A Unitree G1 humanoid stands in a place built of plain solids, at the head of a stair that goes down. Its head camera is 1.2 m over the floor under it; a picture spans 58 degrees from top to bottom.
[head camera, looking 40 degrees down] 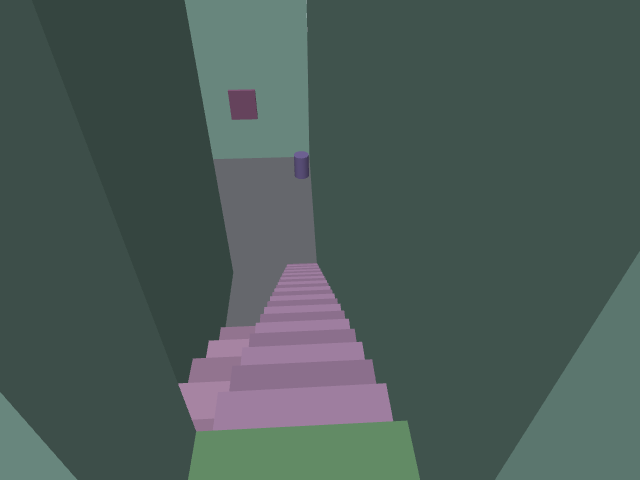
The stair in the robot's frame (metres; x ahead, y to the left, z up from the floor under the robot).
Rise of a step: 0.20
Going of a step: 0.24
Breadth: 0.60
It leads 3 degrees to the left of straight ahead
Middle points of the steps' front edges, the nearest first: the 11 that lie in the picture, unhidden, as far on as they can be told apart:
0.61 0.05 0.00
0.85 0.06 -0.20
1.08 0.07 -0.40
1.32 0.09 -0.59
1.56 0.10 -0.79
1.80 0.11 -0.99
2.04 0.13 -1.19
2.28 0.14 -1.39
2.52 0.15 -1.59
2.76 0.16 -1.79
3.00 0.18 -1.98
